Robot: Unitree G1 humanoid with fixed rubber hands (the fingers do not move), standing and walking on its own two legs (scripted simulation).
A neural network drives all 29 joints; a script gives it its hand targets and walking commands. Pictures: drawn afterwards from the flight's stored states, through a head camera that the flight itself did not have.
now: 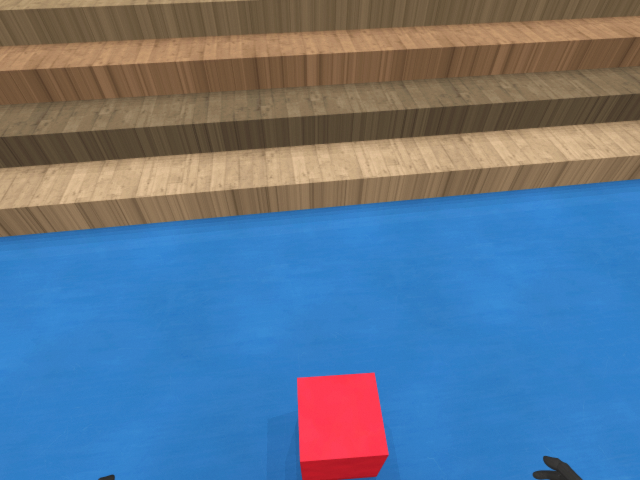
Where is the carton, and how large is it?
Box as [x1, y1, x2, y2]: [297, 373, 388, 479]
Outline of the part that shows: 374,373 297,378 299,450 302,479 342,479 376,476 388,453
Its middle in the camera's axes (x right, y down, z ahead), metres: +0.05 +0.52 +1.06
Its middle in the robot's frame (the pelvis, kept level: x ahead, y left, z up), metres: +0.37 -0.04 -0.66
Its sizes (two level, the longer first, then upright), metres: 0.210 0.200 0.250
